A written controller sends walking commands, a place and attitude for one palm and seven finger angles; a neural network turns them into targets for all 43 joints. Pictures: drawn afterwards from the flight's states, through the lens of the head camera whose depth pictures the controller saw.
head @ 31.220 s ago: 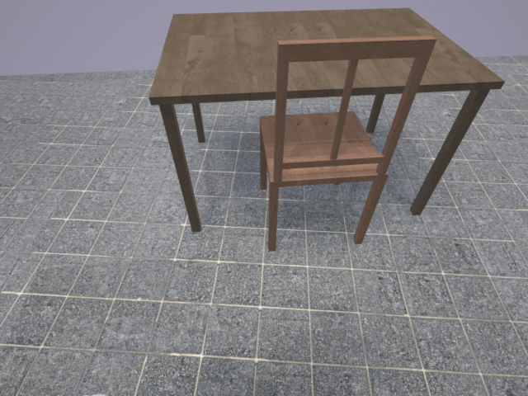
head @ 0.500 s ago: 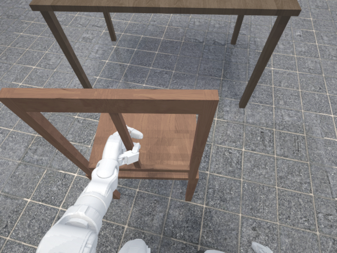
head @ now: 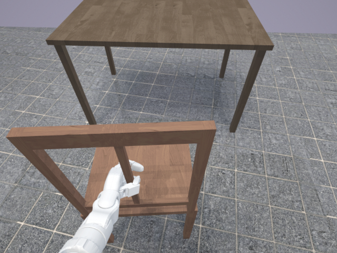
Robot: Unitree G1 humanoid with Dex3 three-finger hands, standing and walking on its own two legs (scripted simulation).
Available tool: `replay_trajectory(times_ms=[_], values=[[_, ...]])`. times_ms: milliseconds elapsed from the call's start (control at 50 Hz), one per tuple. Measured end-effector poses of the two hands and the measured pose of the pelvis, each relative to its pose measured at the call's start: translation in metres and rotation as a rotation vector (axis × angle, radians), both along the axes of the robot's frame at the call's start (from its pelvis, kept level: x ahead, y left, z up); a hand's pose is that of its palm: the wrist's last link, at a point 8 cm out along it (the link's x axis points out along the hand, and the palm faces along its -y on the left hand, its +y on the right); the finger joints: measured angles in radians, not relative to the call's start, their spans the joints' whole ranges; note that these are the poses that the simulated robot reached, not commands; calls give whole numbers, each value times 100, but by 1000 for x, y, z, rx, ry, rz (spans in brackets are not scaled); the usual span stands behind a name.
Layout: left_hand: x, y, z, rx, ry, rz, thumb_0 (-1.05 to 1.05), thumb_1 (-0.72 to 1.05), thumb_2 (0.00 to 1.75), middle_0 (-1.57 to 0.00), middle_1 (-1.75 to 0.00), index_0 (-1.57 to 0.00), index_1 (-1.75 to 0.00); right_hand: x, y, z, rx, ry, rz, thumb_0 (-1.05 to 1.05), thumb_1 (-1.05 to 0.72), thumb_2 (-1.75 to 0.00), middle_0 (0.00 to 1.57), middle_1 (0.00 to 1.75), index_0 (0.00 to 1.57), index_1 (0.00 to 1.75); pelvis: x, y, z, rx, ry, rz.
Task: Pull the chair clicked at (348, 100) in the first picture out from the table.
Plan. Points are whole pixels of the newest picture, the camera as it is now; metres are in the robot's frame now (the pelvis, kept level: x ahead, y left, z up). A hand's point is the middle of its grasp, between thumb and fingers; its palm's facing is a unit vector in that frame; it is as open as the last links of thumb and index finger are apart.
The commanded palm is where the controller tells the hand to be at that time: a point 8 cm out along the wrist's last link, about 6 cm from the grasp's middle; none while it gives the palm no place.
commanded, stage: stop walking, hand still on the chair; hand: left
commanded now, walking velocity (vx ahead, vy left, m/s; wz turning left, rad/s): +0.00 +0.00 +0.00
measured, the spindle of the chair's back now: (129, 178) +0.32 +0.13 -0.06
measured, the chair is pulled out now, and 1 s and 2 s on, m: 0.64 0.65 0.65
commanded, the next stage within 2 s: open the thumb and straighten the fingers in 0.44 s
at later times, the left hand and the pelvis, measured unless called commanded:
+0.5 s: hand (135, 186) +0.30 +0.11 -0.05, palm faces -0.06 -0.99 -0.14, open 5.2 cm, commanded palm +0.28 +0.16 -0.04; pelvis +0.01 +0.00 +0.00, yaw -1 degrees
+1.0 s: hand (130, 180) +0.31 +0.12 -0.05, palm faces -0.05 -0.99 -0.13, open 13.5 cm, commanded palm +0.29 +0.17 -0.03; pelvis +0.02 +0.01 -0.02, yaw +1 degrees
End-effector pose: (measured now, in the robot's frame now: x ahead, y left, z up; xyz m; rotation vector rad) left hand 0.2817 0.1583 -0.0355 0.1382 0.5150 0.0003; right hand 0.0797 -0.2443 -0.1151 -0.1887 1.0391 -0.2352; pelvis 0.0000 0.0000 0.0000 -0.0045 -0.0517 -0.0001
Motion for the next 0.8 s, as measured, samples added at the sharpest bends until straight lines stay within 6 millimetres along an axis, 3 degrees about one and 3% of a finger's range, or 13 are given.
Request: replay_trajectory(times_ms=[160, 340, 460, 620, 700, 800], values=[[0, 1, 0, 11, -4, -19, 4, 71, 83, -30, -123, -49, -145, 29, 18, 1, 37, -59, 7, 1, -91, -90, 20, 30, 21, 30, 16, 5, 2, 3, 18, -18], [0, 2, 0, 16, -13, -35, 4, 70, 83, -30, -124, -49, -145, 55, 8, 13, -2, -108, 19, 1, -91, -90, 20, 30, 21, 30, 17, 6, 3, 8, 20, -20], [0, 2, 0, 12, -11, -29, 4, 70, 83, -30, -125, -49, -145, 56, -1, 20, -30, -117, 11, 1, -91, -90, 20, 30, 21, 30, 15, 4, 4, 8, 21, -19], [0, 2, -3, -19, -14, -9, 4, 69, 82, -30, -128, -49, -145, 42, -6, 18, -6, -87, -5, 1, -91, -90, 20, 30, 20, 30, 14, 1, 2, 7, 57, 2], [2, 7, 0, -31, -64, -25, 3, 57, 75, -36, -133, -49, -145, 36, -11, 17, -4, -85, 4, 1, -91, -90, 20, 30, 21, 30, 14, 0, -3, 5, 95, 8], [7, 10, 0, -8, -63, -59, 2, 21, 57, -40, -136, -49, -144, 34, -13, 8, -1, -83, 19, 1, -91, -90, 20, 30, 20, 30, 14, 3, -9, 0, 133, 11]])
